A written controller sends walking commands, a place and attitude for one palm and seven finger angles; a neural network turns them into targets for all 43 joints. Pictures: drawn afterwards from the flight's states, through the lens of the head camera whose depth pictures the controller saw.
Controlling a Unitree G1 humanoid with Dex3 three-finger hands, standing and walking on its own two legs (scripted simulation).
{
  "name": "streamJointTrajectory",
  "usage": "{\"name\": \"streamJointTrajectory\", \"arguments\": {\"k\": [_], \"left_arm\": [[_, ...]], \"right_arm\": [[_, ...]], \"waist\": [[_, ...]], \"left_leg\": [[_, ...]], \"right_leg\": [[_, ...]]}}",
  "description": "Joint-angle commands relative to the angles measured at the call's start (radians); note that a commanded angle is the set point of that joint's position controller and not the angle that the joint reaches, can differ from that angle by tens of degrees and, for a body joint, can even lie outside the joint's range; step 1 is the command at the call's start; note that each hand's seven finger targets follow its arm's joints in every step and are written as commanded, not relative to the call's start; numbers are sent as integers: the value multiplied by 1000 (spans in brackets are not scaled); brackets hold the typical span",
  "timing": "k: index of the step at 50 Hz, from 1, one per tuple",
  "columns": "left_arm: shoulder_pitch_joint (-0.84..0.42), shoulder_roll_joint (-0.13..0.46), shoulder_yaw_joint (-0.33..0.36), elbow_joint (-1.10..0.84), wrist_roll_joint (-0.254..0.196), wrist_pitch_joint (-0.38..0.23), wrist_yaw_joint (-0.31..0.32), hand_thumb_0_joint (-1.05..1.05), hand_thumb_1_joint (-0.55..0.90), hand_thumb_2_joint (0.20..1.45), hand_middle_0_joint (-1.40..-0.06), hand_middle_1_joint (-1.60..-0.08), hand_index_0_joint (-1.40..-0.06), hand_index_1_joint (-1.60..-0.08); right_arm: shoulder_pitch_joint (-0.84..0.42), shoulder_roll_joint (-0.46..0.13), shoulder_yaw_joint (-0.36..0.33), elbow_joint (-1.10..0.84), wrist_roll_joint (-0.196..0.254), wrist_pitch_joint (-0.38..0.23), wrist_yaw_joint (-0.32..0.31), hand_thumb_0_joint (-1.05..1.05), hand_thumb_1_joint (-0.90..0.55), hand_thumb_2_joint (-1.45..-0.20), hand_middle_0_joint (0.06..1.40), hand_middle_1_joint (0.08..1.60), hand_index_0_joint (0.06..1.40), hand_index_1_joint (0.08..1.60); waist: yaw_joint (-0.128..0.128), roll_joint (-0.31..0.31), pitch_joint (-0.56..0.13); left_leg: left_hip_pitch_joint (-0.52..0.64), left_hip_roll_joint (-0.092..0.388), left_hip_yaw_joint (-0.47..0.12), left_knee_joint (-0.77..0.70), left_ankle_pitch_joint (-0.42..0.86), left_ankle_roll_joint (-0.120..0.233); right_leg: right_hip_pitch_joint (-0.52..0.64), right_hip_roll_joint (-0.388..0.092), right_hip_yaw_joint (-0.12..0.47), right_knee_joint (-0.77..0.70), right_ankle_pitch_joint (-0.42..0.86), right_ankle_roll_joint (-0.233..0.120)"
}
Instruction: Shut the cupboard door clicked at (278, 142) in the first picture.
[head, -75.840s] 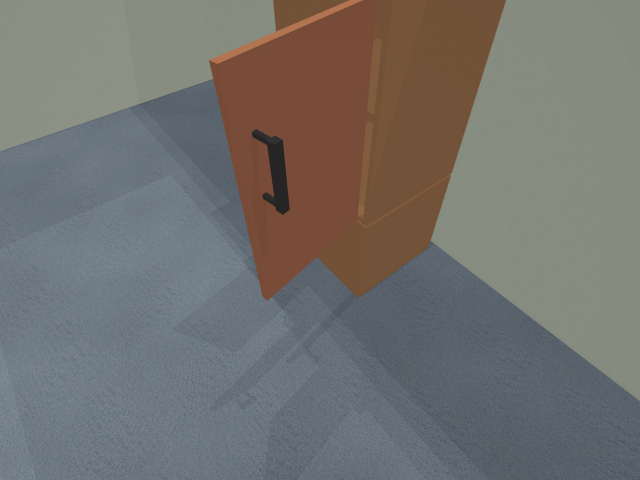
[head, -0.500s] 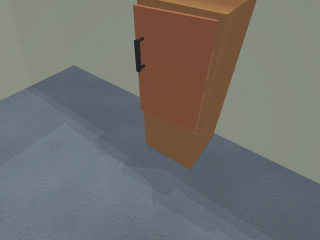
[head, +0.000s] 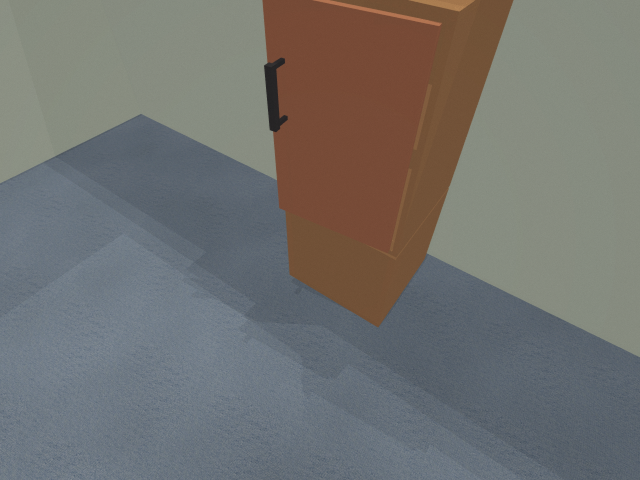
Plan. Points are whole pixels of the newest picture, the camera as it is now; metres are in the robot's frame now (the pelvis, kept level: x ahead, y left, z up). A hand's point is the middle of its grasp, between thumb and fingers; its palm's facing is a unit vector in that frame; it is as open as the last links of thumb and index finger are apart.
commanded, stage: look to check the result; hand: left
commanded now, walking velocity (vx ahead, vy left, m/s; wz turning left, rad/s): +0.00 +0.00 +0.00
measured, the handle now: (277, 95) +0.89 +0.14 +0.04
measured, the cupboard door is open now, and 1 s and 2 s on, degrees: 6 6 6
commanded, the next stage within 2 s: walk to a spot facing it in 0.28 s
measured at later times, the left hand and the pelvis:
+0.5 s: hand out of the picture +0.00 +0.16 -0.18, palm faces +0.04 -0.98 -0.17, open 7.4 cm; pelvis +0.02 +0.00 +0.00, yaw +1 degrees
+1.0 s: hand out of the picture +0.05 +0.24 -0.17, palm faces +0.29 -0.92 -0.26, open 7.4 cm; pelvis +0.01 +0.01 +0.00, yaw +17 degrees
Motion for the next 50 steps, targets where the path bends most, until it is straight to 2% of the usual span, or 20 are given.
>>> {"name": "streamJointTrajectory", "arguments": {"k": [1,20,22,26,28,31,32,33,34,35,36,37,38,39,40,41,42,44,46,50], "left_arm": [[92,78,14,-12,4,-12,0,0,900,900,-200,-300,-200,-300],[41,104,16,-20,3,-14,-1,0,900,900,-200,-300,-200,-300],[42,95,19,-25,3,-9,2,0,900,900,-200,-300,-200,-300],[26,129,48,-63,4,1,7,0,900,900,-200,-300,-200,-300],[21,143,61,-87,7,5,7,0,900,900,-200,-300,-200,-300],[-28,179,81,-134,11,6,10,0,900,900,-200,-300,-200,-300],[-49,187,86,-154,13,7,11,0,900,900,-200,-300,-200,-300],[-69,191,90,-168,19,7,13,0,900,900,-200,-300,-200,-300],[-102,205,98,-183,23,8,15,0,900,900,-200,-300,-200,-300],[-115,218,104,-196,23,7,14,0,900,900,-200,-300,-200,-300],[-109,221,106,-205,16,10,9,0,900,900,-200,-300,-200,-300],[-61,178,102,-221,3,16,3,0,900,900,-200,-300,-200,-300],[-92,168,89,-246,5,21,4,0,900,900,-200,-300,-200,-300],[-157,172,93,-256,13,33,7,0,900,900,-200,-300,-200,-300],[-178,173,97,-264,16,33,4,0,900,900,-200,-300,-200,-300],[-185,173,98,-265,18,27,-3,0,900,900,-200,-300,-200,-300],[-182,170,99,-265,19,21,-9,0,900,900,-200,-300,-200,-300],[-176,178,100,-267,19,17,-15,0,900,900,-200,-300,-200,-300],[-179,180,100,-277,19,20,-16,0,900,900,-200,-300,-200,-300],[-208,188,96,-309,22,23,-18,0,900,900,-200,-300,-200,-300]], "right_arm": [[58,-103,-13,-25,-1,-14,-7,0,-900,-900,200,300,200,300],[3,-127,-12,-26,0,-21,-6,0,-900,-900,200,300,200,300],[7,-108,-7,-30,0,-17,-4,0,-900,-900,200,300,200,300],[-20,-128,-23,-65,-1,-4,0,0,-900,-900,200,300,200,300],[-38,-134,-32,-88,-1,4,4,0,-900,-900,200,300,200,300],[-40,-114,-46,-123,-8,18,12,0,-900,-900,200,300,200,300],[-57,-114,-51,-139,-11,24,15,0,-900,-900,200,300,200,300],[-62,-118,-59,-158,-11,27,18,0,-900,-900,200,300,200,300],[-67,-116,-59,-171,-7,24,24,0,-900,-900,200,300,200,300],[-49,-119,-58,-176,-6,20,28,0,-900,-900,200,300,200,300],[-5,-142,-61,-173,-10,14,29,0,-900,-900,200,300,200,300],[32,-210,-69,-177,-23,8,24,0,-900,-900,200,300,200,300],[61,-258,-79,-167,-25,12,18,0,-900,-900,200,300,200,300],[76,-280,-82,-159,-28,16,9,0,-900,-900,200,300,200,300],[35,-281,-84,-176,-28,17,6,0,-900,-900,200,300,200,300],[-8,-265,-80,-191,-27,12,3,0,-900,-900,200,300,200,300],[-33,-257,-77,-200,-25,5,2,0,-900,-900,200,300,200,300],[-45,-255,-78,-209,-21,-3,0,0,-900,-900,200,300,200,300],[-53,-261,-83,-214,-19,-2,2,0,-900,-900,200,300,200,300],[-60,-278,-96,-227,-21,8,10,0,-900,-900,200,300,200,300]], "waist": [[1,-25,92],[1,-1,74],[3,-9,75],[11,-13,66],[17,-49,67],[6,-142,46],[6,-166,65],[-1,-165,67],[-11,-145,89],[-24,-103,70],[-36,7,31],[-34,240,5],[-43,312,-6],[-64,211,-18],[-43,136,7],[-27,75,19],[-16,62,7],[-11,51,-43],[-9,69,-58],[-19,95,-73]], "left_leg": [[49,118,-150,-116,-107,1],[101,121,-137,-107,-2,-1],[69,113,-143,-83,35,-3],[-20,100,-171,-13,69,3],[-72,77,-166,45,51,-1],[-123,27,-77,265,-45,-32],[-145,26,-57,366,-185,-42],[-163,41,-49,433,-261,-47],[-168,73,-55,396,-300,-49],[-126,88,-65,274,-242,-48],[-24,100,-101,134,35,-24],[55,241,-370,15,377,65],[85,344,-566,-104,380,153],[51,351,-623,-154,148,134],[4,332,-606,-176,-46,111],[-13,294,-563,-180,-114,99],[5,266,-517,-174,-97,90],[53,233,-481,-163,-38,89],[82,213,-467,-156,-18,90],[101,193,-484,-145,-37,105]], "right_leg": [[-131,-84,82,-114,-12,-48],[-100,-92,79,-119,51,-42],[-80,-99,59,-93,65,-35],[-49,-127,30,-31,67,-44],[-43,-159,36,-30,68,-63],[-42,-300,91,-54,136,-141],[-61,-342,94,-62,203,-171],[-69,-370,83,-48,280,-188],[-67,-389,46,-2,351,-186],[-57,-371,-1,88,403,-152],[-100,-296,-87,237,363,-80],[-229,-141,-154,442,78,12],[-321,-51,-94,615,-378,27],[-358,-57,11,718,-354,14],[-391,-73,47,747,-271,16],[-415,-82,59,744,-185,25],[-426,-84,57,735,-129,34],[-426,-76,55,706,-90,49],[-434,-68,49,672,-76,60],[-429,-48,37,592,-90,71]]}}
